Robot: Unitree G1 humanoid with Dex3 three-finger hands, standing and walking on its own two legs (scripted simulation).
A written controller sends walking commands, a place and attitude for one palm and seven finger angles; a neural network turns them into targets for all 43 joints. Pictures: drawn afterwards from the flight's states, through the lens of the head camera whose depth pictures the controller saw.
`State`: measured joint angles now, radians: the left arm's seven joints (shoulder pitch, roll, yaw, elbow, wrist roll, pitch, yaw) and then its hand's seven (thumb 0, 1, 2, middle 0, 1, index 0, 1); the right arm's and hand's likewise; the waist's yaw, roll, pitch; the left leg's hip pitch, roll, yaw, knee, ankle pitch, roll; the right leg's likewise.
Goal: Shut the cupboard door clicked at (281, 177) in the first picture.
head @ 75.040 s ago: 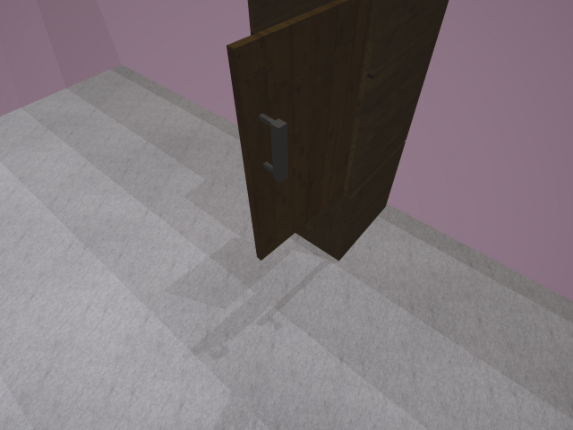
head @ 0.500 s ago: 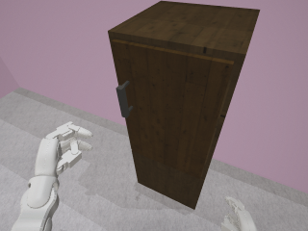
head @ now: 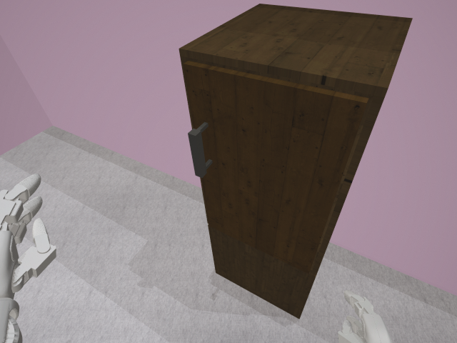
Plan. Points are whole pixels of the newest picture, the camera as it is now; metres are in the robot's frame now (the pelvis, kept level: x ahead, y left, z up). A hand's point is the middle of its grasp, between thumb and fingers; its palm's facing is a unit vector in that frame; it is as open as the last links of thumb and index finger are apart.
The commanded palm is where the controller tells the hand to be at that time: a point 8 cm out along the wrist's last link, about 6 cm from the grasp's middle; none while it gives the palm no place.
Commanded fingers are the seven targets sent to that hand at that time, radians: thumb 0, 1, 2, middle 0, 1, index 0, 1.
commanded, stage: draw the hand back to the body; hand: left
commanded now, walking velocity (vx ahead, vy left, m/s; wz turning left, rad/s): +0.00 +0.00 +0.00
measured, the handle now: (202, 150) +0.54 +0.15 +0.04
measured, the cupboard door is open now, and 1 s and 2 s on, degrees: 0 0 0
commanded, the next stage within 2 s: step back with the hand held close in 0.20 s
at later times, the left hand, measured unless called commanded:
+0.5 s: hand (63, 238) +0.20 +0.26 +0.16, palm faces +0.41 -0.79 -0.46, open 7.4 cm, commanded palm +0.14 +0.29 +0.17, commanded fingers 0.00 0.90 0.90 -0.20 -0.30 -0.20 -0.30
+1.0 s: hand (16, 286) +0.13 +0.28 +0.15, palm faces +0.40 -0.79 -0.47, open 7.4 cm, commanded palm +0.08 +0.32 +0.17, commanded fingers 0.00 0.90 0.90 -0.20 -0.30 -0.20 -0.30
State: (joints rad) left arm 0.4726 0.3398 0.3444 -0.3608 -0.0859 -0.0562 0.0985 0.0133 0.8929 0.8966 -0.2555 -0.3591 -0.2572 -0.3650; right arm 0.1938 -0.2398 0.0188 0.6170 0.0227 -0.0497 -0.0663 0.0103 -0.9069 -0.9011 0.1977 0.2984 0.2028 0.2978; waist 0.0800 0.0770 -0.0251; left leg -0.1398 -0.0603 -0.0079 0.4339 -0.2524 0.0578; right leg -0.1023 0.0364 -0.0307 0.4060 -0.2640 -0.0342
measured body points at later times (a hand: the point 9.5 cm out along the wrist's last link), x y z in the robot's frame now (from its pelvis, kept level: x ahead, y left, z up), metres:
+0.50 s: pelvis +0.00 +0.00 +0.00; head -0.01 -0.03 +0.45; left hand +0.17 +0.30 +0.19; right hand +0.17 -0.25 -0.09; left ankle -0.01 +0.08 -0.74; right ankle -0.03 -0.10 -0.74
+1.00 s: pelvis -0.07 +0.02 -0.01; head -0.08 +0.03 +0.44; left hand +0.10 +0.32 +0.18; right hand +0.09 -0.23 -0.08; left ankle -0.01 +0.08 -0.74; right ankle -0.03 -0.10 -0.74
